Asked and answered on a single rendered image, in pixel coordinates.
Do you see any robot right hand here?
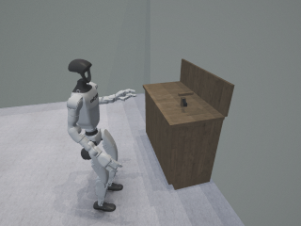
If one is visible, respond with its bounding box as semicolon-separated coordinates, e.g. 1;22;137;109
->
97;152;122;172

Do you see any humanoid robot head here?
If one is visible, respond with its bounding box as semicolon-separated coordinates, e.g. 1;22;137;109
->
68;58;92;93

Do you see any tap lever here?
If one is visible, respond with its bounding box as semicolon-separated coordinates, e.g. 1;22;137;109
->
182;99;187;107

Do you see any left robot forearm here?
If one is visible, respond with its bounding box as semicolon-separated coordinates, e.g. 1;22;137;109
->
99;94;117;105

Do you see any right robot shin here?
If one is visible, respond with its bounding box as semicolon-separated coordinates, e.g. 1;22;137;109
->
95;180;110;206

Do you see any robot left hand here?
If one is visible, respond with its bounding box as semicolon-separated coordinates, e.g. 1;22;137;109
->
115;89;136;102

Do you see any right robot upper arm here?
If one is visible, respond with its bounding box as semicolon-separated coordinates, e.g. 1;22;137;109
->
67;94;83;134

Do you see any left robot upper arm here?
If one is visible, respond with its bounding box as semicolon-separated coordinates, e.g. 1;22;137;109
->
88;82;98;89

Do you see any right robot forearm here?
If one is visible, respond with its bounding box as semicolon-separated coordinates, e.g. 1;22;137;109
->
68;128;102;158

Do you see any counter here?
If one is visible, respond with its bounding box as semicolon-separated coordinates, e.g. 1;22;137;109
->
142;58;235;190

